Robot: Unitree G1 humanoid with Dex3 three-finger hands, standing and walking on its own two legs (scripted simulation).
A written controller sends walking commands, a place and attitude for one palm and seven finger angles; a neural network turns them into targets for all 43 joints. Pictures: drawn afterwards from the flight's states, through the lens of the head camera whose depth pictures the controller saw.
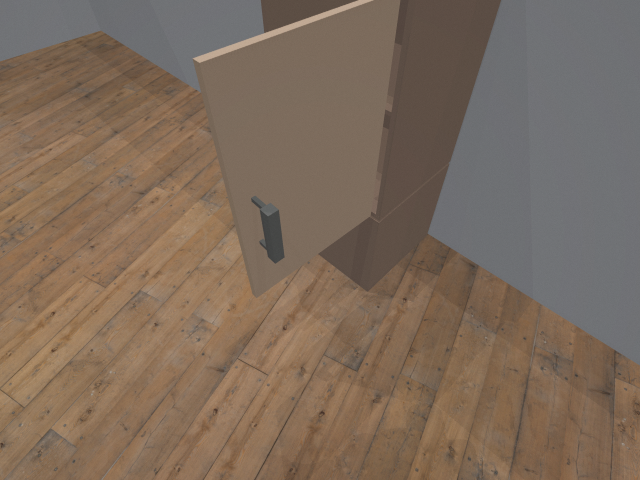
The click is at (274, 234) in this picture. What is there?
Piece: cupboard door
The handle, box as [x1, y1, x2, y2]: [251, 196, 283, 263]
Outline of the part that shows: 253,196 251,200 260,208 265,237 264,240 262,239 259,241 260,244 267,250 268,256 275,263 283,257 278,209 270,203 266,205 257,197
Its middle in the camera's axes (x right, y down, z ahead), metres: -0.11 -0.02 +0.78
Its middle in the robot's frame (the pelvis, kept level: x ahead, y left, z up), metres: +0.58 +0.14 -0.11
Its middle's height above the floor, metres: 0.68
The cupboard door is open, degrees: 87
